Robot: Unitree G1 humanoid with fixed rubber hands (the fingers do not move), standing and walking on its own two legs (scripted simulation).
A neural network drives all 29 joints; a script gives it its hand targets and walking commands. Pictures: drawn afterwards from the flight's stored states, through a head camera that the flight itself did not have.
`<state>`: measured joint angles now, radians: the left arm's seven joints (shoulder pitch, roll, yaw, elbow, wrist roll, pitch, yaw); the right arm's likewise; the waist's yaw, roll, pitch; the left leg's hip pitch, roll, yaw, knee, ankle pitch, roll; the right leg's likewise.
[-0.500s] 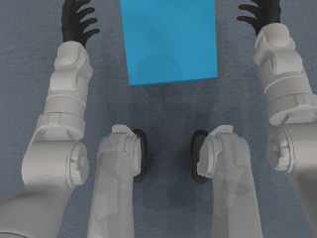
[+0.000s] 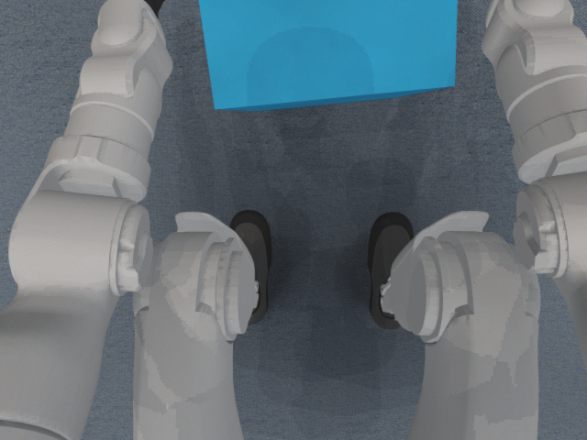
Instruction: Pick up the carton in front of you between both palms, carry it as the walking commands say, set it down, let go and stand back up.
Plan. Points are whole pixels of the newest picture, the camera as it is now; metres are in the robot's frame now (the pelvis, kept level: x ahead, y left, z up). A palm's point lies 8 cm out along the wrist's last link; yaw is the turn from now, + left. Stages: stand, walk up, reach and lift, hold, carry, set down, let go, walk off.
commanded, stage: reach and lift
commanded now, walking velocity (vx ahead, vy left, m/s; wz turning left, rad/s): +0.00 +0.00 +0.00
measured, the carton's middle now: (321, 10) +0.53 -0.01 -0.24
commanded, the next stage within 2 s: none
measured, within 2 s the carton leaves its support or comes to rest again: leaves its support in 0.68 s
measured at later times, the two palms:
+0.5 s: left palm out of the picture +0.53 +0.14 -0.16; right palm out of the picture +0.54 -0.16 -0.17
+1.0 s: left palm out of the picture +0.50 +0.12 -0.02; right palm out of the picture +0.50 -0.18 -0.02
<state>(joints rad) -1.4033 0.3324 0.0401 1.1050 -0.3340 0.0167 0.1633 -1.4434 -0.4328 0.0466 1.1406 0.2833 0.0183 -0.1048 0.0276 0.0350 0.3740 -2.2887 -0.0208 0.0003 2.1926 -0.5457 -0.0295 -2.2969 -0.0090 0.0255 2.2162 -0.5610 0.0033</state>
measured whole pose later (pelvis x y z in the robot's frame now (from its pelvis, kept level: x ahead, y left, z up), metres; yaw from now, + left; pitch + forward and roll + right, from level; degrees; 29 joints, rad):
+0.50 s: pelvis -0.01 +0.00 +0.01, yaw +0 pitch +37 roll +2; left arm -1.46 0.24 0.12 1.18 -0.24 0.00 0.20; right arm -1.55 -0.34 0.03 1.29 0.21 0.01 -0.13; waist 0.03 0.02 0.35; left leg -2.28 -0.02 0.00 2.15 -0.52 -0.03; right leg -2.29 0.00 0.03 2.17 -0.53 0.00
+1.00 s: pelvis +0.00 +0.01 +0.05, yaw -3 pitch +41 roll +1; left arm -1.08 0.03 0.42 0.78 0.07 0.30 0.12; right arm -1.15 -0.14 -0.32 0.88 -0.08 0.31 -0.09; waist 0.01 0.02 -0.07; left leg -2.18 -0.05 -0.03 2.02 -0.55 -0.05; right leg -2.21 0.05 0.05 2.02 -0.52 0.03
